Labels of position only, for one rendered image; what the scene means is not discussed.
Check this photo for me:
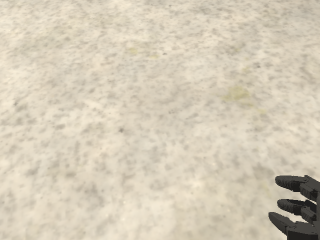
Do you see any right robot hand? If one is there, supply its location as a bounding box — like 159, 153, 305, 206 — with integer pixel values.
268, 175, 320, 240

